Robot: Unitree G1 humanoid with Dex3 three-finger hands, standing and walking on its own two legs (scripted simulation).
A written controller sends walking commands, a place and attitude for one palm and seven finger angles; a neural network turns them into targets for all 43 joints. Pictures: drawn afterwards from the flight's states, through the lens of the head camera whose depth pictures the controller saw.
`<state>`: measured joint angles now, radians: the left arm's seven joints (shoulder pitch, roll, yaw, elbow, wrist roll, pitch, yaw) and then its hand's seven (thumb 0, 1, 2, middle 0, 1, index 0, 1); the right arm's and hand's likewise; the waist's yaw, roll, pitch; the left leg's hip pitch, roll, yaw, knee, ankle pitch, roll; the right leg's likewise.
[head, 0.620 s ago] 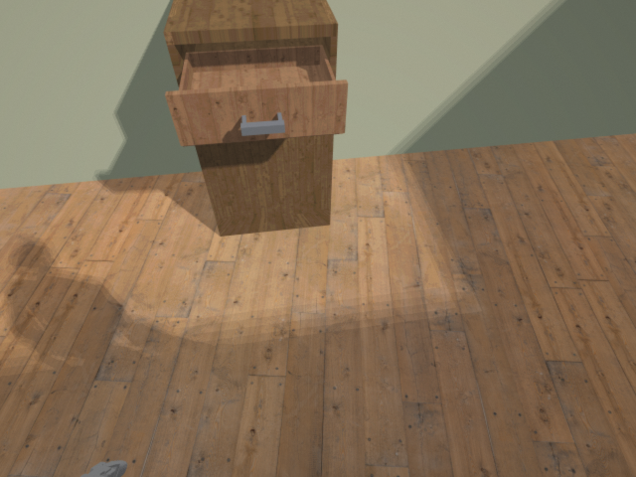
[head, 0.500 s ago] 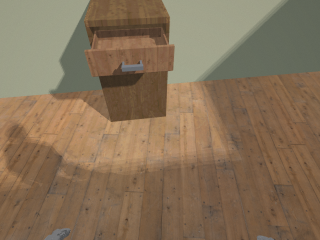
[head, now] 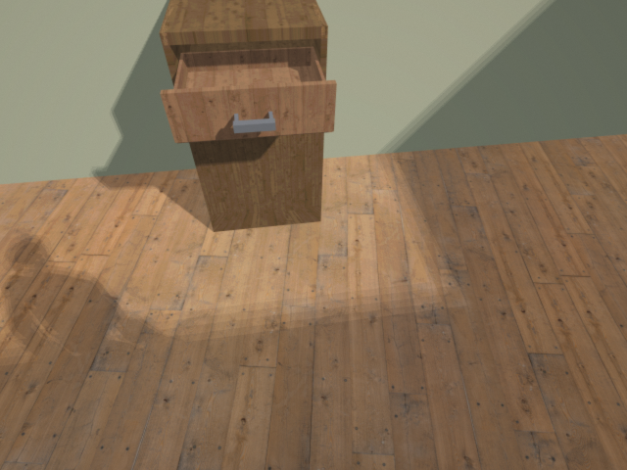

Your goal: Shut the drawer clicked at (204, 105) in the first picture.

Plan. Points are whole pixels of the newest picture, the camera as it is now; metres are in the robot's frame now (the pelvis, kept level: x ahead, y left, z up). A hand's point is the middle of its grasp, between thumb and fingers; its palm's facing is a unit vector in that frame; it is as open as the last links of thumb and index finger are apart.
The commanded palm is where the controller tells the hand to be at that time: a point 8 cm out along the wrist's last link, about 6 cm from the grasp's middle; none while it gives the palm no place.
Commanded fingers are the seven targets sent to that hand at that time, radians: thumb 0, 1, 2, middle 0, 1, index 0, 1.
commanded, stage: stand and wait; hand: left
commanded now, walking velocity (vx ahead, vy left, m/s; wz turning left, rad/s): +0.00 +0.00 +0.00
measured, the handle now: (254, 121) +0.91 +0.20 -0.05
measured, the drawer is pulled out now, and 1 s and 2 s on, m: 0.28 0.28 0.28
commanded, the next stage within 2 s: look at it before walking up in 0.20 s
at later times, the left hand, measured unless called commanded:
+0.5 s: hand out of the picture +0.08 +0.25 -0.15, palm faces -0.03 -0.94 -0.33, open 7.4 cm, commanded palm none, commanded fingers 0.00 0.90 0.90 -0.20 -0.30 -0.20 -0.30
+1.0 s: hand out of the picture +0.07 +0.25 -0.16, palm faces -0.03 -0.94 -0.33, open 7.4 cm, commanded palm none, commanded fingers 0.00 0.90 0.90 -0.20 -0.30 -0.20 -0.30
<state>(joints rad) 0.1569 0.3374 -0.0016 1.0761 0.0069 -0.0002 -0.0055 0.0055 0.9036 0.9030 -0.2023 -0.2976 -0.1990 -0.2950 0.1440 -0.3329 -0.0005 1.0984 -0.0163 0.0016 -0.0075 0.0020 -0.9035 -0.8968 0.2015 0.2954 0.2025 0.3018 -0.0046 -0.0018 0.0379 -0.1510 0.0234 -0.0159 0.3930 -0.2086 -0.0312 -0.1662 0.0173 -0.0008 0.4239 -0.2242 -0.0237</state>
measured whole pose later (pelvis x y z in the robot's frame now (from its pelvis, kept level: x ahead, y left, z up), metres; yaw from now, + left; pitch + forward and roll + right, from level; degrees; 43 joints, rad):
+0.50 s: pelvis -0.01 +0.00 +0.00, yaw +0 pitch -2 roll +0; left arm 0.14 0.33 0.00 1.08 0.01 -0.01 -0.01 0.00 0.90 0.90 -0.20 -0.30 -0.20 -0.29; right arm 0.13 -0.32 0.00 1.11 -0.02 -0.01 0.00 0.00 -0.90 -0.90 0.20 0.30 0.20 0.30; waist -0.01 0.00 0.02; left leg -0.15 0.02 -0.01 0.37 -0.19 -0.03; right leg -0.17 0.01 0.01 0.40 -0.20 -0.02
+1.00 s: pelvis +0.00 +0.01 +0.00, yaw -1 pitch -2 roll +0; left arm 0.16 0.33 0.00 1.09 0.01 0.00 0.00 0.00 0.90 0.90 -0.20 -0.30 -0.20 -0.29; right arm 0.12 -0.32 0.01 1.11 -0.02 0.00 -0.01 0.00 -0.90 -0.90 0.20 0.30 0.20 0.30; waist 0.00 0.00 0.02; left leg -0.14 0.02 0.00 0.37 -0.20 -0.02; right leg -0.15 0.01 0.02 0.39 -0.21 -0.01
